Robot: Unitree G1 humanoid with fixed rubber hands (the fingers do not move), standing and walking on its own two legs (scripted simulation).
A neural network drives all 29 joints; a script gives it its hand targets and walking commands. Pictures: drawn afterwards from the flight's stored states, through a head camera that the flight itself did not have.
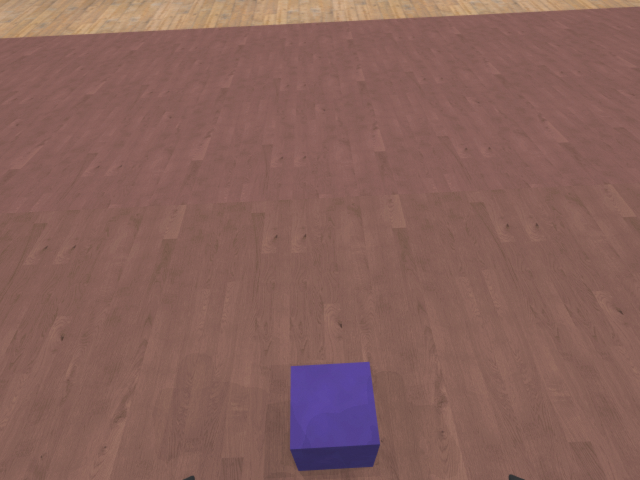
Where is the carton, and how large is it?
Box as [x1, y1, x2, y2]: [290, 362, 379, 470]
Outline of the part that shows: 369,362 291,366 290,450 298,470 372,466 378,449 379,439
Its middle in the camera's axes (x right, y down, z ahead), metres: +0.03 +0.48 +1.05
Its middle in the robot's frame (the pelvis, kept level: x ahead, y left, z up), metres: +0.38 +0.03 -0.64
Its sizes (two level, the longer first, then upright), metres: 0.210 0.200 0.250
